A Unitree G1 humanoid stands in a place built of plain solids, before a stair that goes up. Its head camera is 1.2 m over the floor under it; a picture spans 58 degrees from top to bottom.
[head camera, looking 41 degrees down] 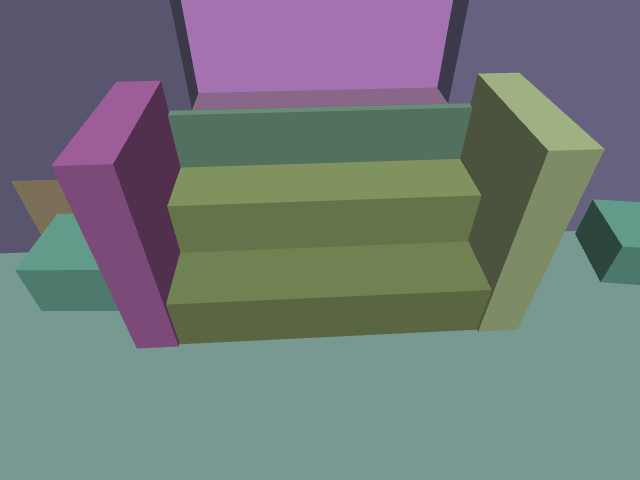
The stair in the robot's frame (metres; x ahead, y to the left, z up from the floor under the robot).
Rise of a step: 0.20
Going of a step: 0.23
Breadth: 1.00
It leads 3 degrees to the left of straight ahead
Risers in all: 3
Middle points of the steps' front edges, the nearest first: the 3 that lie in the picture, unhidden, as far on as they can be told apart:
0.88 -0.04 0.20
1.11 -0.02 0.40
1.34 -0.01 0.59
